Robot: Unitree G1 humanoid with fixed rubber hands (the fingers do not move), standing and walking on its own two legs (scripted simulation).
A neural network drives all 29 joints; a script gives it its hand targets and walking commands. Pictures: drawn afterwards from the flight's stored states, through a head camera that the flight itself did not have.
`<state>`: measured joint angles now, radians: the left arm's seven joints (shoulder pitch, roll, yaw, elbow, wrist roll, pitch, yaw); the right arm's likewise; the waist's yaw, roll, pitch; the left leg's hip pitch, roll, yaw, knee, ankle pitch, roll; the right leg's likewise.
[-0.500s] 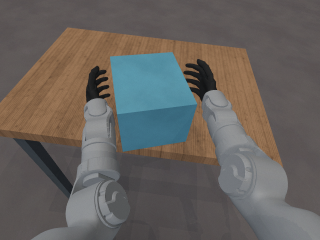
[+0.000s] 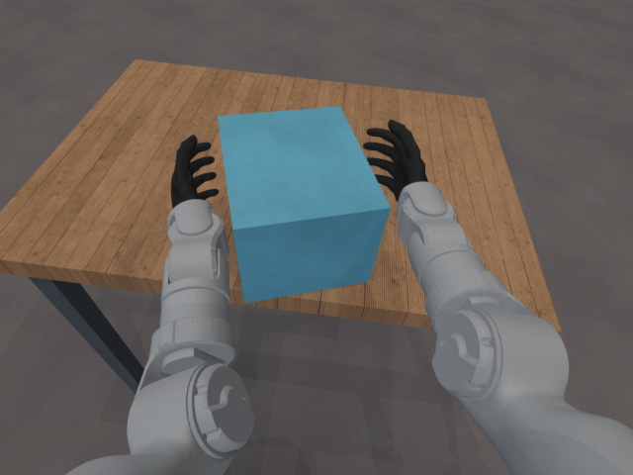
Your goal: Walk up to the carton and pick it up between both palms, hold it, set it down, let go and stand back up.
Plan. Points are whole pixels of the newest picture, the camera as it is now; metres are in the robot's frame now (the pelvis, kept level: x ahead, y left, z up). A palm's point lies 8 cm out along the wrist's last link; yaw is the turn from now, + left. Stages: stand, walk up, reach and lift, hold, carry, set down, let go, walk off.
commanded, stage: reach and lift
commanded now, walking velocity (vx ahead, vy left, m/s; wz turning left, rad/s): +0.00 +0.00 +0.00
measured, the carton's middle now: (294, 200) +0.46 +0.13 +0.07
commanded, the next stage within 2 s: none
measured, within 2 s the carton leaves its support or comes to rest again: leaves its support in 0.60 s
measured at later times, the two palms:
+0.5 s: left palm (186, 209) +0.35 +0.24 +0.13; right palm (412, 195) +0.43 -0.02 +0.15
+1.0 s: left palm (181, 186) +0.35 +0.23 +0.18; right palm (433, 197) +0.39 -0.04 +0.18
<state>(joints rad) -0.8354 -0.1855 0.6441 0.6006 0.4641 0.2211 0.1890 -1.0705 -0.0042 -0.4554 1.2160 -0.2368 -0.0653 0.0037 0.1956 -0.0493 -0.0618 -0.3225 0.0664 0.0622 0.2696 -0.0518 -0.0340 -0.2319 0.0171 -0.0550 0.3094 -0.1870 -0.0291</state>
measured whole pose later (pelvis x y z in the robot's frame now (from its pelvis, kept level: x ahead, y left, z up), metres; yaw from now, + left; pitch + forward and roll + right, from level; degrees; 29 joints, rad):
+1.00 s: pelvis -0.03 +0.01 +0.00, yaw +1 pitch -3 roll -1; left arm -0.92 -0.05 0.48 0.74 0.37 0.42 0.21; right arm -1.05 -0.01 -0.36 1.22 -0.09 0.08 -0.09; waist 0.10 -0.07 -0.05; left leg -0.22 0.05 0.05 0.31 -0.04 -0.01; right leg -0.11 0.01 -0.07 0.32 -0.17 -0.01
